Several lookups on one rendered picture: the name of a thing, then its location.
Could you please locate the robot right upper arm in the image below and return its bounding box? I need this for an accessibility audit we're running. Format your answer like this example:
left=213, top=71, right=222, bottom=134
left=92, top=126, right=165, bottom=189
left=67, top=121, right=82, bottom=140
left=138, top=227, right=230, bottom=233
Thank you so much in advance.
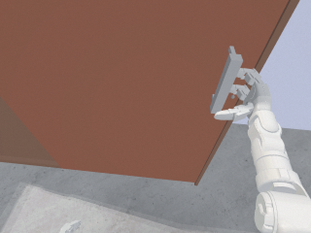
left=254, top=190, right=311, bottom=233

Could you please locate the robot left hand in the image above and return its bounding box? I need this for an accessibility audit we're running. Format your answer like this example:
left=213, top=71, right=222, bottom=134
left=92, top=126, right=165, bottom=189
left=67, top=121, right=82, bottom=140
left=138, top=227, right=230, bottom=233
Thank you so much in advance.
left=59, top=219, right=81, bottom=233

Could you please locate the handle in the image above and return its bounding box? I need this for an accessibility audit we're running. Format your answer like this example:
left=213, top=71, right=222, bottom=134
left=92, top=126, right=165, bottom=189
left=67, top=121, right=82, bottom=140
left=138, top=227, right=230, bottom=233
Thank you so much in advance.
left=210, top=46, right=243, bottom=114

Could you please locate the robot right hand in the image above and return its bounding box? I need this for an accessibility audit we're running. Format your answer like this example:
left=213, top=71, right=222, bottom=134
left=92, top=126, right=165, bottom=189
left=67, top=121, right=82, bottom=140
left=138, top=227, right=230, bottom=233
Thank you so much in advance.
left=214, top=68, right=272, bottom=122

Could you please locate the wardrobe door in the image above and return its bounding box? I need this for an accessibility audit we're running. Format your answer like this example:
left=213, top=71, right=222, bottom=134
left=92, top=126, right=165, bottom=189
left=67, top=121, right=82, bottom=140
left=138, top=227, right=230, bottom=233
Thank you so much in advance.
left=0, top=0, right=289, bottom=183
left=0, top=96, right=55, bottom=161

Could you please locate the robot right forearm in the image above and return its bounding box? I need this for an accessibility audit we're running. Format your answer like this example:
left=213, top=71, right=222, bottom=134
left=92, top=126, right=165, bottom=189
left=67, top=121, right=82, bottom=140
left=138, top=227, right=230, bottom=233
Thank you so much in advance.
left=247, top=110, right=311, bottom=201

